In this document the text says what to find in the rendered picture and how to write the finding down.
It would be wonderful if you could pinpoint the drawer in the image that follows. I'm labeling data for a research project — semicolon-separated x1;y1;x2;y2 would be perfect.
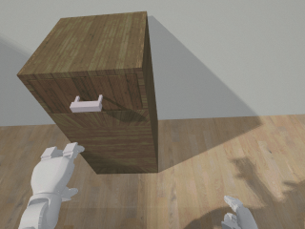
29;73;143;114

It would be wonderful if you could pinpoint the handle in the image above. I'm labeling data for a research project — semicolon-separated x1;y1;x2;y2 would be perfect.
70;94;103;113

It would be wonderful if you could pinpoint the robot left hand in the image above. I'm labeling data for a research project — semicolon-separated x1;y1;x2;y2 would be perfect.
30;142;85;202

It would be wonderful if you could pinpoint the robot right hand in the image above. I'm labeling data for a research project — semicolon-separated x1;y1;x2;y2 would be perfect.
221;196;258;229

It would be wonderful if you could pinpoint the left robot forearm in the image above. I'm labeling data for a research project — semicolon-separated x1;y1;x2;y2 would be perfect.
18;192;62;229

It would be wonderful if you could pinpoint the cabinet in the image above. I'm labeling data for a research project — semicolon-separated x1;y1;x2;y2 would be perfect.
17;10;158;175

